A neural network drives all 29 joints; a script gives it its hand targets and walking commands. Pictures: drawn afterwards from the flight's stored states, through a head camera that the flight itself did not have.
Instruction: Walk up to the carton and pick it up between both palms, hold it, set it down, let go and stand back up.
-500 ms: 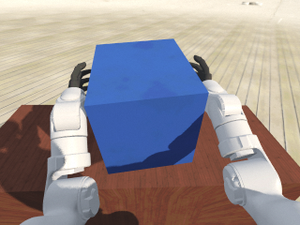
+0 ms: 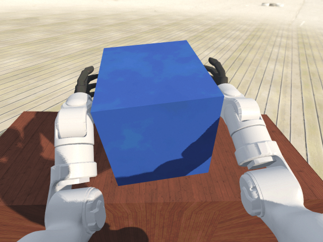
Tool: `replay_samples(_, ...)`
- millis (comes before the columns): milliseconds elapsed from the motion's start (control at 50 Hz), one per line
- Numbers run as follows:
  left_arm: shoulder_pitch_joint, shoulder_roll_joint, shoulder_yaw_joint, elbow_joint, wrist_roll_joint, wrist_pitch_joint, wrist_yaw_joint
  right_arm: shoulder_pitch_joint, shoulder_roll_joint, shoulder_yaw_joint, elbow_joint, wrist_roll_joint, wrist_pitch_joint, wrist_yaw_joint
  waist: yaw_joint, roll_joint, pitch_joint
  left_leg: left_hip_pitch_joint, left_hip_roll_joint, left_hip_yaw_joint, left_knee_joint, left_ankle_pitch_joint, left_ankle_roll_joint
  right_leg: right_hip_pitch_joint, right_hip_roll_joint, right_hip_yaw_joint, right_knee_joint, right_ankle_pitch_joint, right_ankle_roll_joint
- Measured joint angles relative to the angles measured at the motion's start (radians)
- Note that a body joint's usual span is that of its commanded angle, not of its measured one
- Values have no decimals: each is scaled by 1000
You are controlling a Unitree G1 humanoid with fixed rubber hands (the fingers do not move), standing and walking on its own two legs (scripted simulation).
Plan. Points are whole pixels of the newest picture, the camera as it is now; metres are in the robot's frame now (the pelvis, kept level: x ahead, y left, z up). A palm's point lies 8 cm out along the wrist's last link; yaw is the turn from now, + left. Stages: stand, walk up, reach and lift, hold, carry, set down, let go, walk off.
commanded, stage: hold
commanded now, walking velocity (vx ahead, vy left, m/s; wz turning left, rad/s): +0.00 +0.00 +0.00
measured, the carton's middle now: (154, 108) +0.38 +0.01 +0.20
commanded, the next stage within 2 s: none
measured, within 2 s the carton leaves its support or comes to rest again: neither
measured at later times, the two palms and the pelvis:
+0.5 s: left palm (85, 97) +0.35 +0.16 +0.25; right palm (221, 90) +0.36 -0.15 +0.26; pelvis +0.00 +0.00 +0.00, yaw +0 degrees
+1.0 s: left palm (84, 98) +0.36 +0.17 +0.25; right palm (219, 89) +0.36 -0.15 +0.27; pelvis +0.00 +0.00 +0.00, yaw -1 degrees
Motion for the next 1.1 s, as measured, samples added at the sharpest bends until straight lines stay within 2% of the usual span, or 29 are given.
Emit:
replay_samples(340,38,-16,-1,-70,-1,19,5,41,-7,23,-64,22,11,-10,-6,10,1,13,0,-2,6,-9,0,14,2,7,0,-4,0)
replay_samples(640,-14,-2,12,22,-10,-9,3,-6,-6,5,-5,-6,13,-5,6,15,-10,-7,-1,-5,-2,6,0,-12,4,11,3,6,0)
replay_samples(1100,6,-7,-6,0,-3,5,13,6,-7,1,0,13,10,-1,2,12,-15,-9,-2,-9,7,-4,0,-10,6,17,1,3,1)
